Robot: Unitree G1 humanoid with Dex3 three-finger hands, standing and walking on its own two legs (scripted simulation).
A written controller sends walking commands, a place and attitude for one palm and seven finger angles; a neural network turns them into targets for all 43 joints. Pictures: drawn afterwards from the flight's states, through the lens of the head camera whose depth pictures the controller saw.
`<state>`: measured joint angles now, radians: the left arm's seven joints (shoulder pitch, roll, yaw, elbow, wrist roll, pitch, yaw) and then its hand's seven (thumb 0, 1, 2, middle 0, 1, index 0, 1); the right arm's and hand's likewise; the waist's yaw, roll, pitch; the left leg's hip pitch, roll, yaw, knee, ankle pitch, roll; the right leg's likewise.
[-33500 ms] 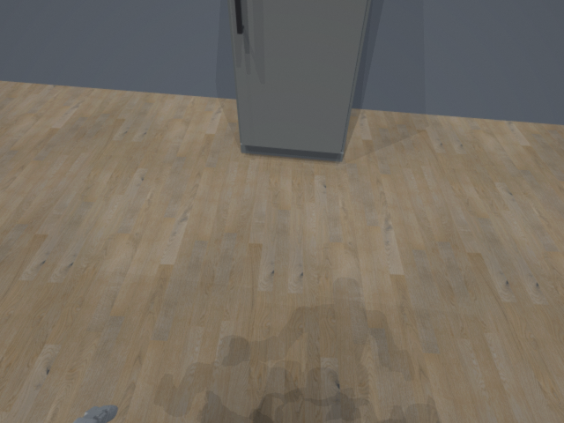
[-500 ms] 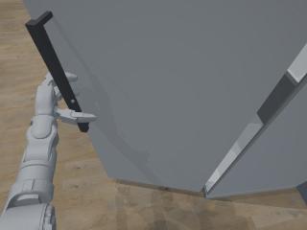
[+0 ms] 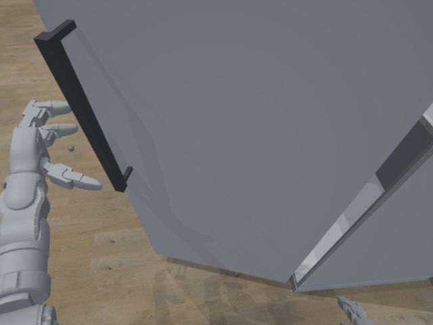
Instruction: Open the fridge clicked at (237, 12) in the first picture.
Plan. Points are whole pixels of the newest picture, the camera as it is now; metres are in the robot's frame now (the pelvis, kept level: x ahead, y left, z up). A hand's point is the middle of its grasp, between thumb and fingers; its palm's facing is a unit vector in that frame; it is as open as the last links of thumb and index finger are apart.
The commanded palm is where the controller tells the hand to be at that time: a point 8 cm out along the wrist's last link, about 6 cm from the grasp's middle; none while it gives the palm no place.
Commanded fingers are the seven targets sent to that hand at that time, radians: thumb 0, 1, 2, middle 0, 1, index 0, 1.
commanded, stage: slip the hand off the handle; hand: left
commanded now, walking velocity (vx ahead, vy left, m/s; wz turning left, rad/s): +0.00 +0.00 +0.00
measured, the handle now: (100, 126) +0.43 +0.24 +0.13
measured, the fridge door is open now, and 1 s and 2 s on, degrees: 73 73 73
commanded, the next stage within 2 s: draw the hand back to the body in 1.06 s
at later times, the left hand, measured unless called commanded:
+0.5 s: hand (44, 148) +0.37 +0.32 +0.13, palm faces +0.26 -0.94 -0.23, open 14.7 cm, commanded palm +0.32 +0.36 +0.13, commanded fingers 0.00 -0.55 0.20 -0.25 -1.15 -0.25 -1.15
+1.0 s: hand (15, 201) +0.27 +0.32 +0.13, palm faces +0.28 -0.94 -0.21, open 14.7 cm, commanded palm +0.22 +0.36 +0.13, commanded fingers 0.00 -0.55 0.20 -0.25 -1.15 -0.25 -1.15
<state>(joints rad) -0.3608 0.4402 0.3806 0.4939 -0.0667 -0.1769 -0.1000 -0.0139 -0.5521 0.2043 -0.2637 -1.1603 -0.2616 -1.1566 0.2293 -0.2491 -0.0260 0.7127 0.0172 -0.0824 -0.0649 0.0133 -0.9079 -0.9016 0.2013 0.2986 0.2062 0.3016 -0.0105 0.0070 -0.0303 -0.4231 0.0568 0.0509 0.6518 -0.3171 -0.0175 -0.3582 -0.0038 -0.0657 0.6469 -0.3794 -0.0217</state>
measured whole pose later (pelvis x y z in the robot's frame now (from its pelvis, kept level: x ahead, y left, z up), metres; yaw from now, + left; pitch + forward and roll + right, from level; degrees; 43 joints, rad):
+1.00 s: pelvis -0.02 +0.02 +0.00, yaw +1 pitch +2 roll -1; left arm -0.08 0.44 0.42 0.28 -0.19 -0.19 -0.22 -0.01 -0.55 0.20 -0.26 -1.15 -0.26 -1.15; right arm 0.19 -0.24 0.02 0.67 0.03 -0.13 -0.11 0.02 -0.91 -0.90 0.20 0.30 0.21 0.30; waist 0.03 0.02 -0.04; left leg -0.42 0.04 0.04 0.70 -0.31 0.01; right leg -0.34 -0.02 -0.08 0.66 -0.36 0.00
